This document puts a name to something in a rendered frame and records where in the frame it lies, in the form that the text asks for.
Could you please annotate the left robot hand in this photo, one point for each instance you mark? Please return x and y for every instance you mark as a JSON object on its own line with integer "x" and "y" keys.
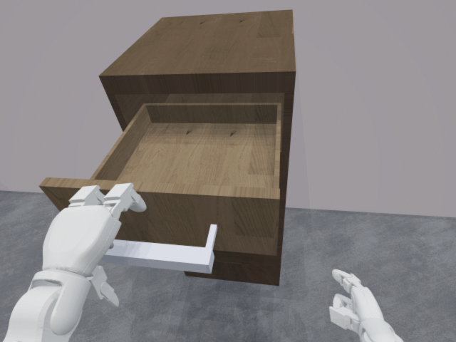
{"x": 80, "y": 235}

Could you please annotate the robot right forearm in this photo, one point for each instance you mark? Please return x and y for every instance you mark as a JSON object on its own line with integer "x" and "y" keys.
{"x": 377, "y": 330}

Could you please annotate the drawer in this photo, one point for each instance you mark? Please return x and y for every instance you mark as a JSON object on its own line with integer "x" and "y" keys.
{"x": 194, "y": 164}

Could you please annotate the handle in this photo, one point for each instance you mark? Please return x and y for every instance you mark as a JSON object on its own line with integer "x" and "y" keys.
{"x": 164, "y": 256}

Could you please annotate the robot left forearm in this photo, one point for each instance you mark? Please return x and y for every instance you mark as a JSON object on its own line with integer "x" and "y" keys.
{"x": 51, "y": 308}

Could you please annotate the cabinet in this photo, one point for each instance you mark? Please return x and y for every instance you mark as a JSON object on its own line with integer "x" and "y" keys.
{"x": 218, "y": 58}

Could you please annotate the right robot hand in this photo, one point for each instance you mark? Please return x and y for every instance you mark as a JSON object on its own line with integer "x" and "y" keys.
{"x": 349, "y": 313}

